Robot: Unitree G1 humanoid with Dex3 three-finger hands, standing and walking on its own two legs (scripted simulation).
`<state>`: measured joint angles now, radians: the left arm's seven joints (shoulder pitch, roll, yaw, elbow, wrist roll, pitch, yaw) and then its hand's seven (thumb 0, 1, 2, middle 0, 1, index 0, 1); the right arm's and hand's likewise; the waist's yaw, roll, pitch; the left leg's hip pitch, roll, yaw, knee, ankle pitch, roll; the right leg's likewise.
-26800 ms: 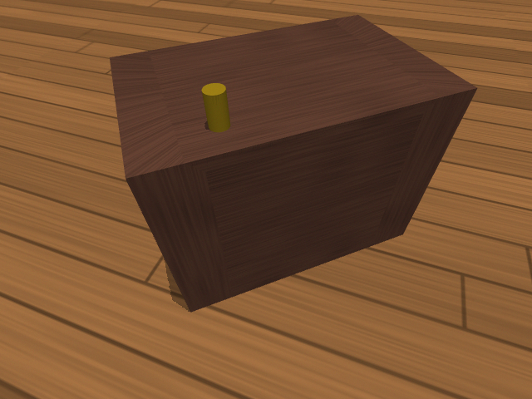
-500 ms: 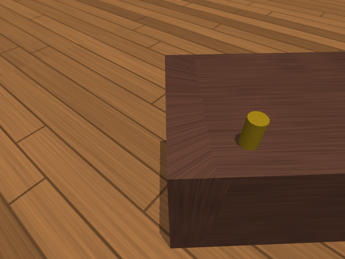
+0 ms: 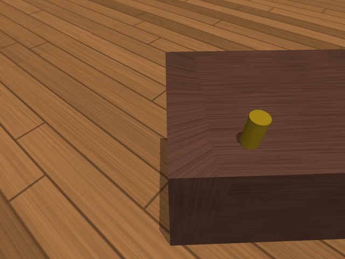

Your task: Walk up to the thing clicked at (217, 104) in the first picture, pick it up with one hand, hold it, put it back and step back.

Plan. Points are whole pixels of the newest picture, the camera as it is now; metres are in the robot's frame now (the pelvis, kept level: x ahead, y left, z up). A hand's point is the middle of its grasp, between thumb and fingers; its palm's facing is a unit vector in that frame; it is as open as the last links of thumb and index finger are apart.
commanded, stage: stand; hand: right
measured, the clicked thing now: (254, 130) +0.45 -0.22 +0.02
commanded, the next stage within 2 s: none
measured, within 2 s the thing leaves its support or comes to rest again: neither
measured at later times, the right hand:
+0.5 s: hand out of the picture +0.08 -0.25 -0.16, palm faces -0.04 +0.94 -0.35, open 7.4 cm
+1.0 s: hand out of the picture +0.07 -0.25 -0.16, palm faces -0.05 +0.94 -0.34, open 7.4 cm
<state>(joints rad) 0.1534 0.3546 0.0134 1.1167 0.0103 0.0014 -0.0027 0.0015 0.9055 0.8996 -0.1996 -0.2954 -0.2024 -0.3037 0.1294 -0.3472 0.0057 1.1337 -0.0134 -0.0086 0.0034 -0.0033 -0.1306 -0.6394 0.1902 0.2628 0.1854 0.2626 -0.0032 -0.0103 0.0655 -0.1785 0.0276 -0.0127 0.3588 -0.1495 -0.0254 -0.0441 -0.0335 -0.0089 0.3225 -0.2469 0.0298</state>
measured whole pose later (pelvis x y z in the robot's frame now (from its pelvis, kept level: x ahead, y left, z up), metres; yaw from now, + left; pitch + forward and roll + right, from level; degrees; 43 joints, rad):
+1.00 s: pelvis +0.00 +0.00 +0.00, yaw +1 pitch -2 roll +0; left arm 0.15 0.35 0.02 1.11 0.01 0.00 0.00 0.00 0.91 0.90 -0.20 -0.30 -0.20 -0.30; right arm 0.12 -0.34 0.01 1.12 -0.01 -0.01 0.00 0.00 -0.91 -0.90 0.21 0.30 0.20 0.30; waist 0.00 0.00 0.07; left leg -0.18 0.02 -0.03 0.36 -0.15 -0.03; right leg -0.03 -0.04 -0.02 0.32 -0.26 0.03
